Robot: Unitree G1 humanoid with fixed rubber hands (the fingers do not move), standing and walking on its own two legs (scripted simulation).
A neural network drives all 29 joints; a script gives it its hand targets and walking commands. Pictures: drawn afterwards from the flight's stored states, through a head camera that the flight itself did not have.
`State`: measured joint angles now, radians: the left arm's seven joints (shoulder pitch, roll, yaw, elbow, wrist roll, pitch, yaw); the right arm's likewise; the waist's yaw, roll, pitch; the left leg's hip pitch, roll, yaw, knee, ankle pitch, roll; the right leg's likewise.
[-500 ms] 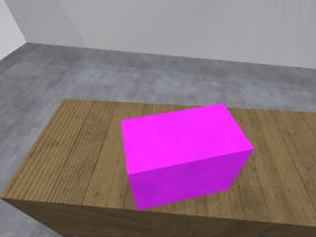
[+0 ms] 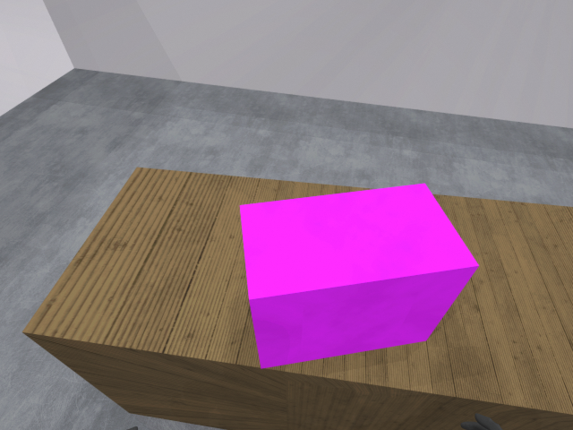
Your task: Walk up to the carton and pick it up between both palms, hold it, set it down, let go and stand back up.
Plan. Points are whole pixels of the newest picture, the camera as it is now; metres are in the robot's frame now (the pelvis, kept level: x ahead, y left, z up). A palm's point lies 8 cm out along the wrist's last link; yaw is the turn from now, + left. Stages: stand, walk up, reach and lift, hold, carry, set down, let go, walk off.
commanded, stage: walk up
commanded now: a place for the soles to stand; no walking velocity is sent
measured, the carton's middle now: (340, 278) +0.39 -0.06 -0.04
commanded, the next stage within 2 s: reach and lift in 0.62 s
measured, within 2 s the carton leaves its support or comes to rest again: neither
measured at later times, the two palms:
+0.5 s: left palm out of the picture +0.08 +0.28 -0.10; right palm out of the picture +0.11 -0.27 -0.09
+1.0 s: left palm (153, 382) +0.22 +0.23 -0.06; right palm (527, 423) +0.17 -0.29 -0.05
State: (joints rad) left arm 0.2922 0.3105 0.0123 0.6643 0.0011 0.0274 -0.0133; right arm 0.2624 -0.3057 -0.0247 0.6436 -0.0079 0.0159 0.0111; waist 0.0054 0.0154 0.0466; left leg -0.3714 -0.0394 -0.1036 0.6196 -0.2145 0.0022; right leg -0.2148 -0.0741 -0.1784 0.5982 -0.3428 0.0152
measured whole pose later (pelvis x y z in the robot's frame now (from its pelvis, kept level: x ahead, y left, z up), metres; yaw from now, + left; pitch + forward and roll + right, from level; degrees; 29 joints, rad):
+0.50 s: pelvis +0.00 +0.00 +0.00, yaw +2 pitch -2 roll -1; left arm 0.30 0.32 0.02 0.66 0.00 0.03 -0.01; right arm 0.28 -0.30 -0.03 0.64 -0.01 0.01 0.01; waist 0.00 0.01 0.05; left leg -0.39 -0.06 -0.13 0.63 -0.21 0.00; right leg -0.22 -0.08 -0.18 0.62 -0.36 0.01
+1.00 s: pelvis +0.03 -0.02 +0.01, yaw -6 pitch -2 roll +0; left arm 0.12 0.23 0.13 0.54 0.01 0.19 0.05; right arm 0.08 -0.29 -0.01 0.85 0.02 -0.25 0.10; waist 0.02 -0.05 0.05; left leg -0.22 0.04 0.01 0.46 -0.20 -0.03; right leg -0.12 0.00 -0.05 0.46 -0.30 -0.02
